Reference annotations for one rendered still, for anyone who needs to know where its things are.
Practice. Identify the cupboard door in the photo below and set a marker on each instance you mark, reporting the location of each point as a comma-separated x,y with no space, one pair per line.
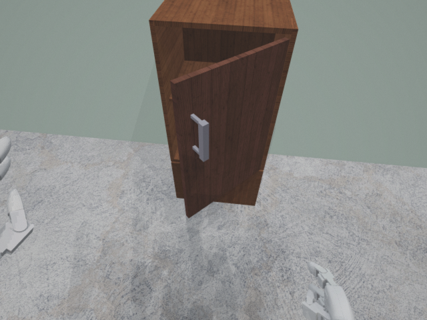
236,97

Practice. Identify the handle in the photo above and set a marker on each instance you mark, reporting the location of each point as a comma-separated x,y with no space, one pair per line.
203,133

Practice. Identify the robot right hand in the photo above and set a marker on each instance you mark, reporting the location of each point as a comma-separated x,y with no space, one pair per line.
332,304

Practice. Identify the robot left hand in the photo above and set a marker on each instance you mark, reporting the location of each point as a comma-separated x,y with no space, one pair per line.
12,235

